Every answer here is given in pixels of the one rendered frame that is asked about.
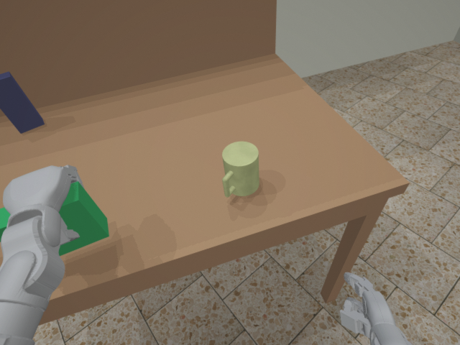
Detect right robot hand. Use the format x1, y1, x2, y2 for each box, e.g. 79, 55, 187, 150
340, 272, 396, 340

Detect robot left forearm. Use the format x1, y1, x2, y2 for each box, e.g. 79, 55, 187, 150
0, 205, 65, 345

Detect sponge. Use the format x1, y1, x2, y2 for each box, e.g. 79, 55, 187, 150
0, 182, 109, 256

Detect table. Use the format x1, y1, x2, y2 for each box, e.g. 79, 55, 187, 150
0, 0, 410, 326

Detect left robot hand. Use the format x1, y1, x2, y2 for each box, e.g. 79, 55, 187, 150
3, 165, 84, 245

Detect robot right forearm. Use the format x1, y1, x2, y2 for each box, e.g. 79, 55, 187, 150
369, 323, 412, 345

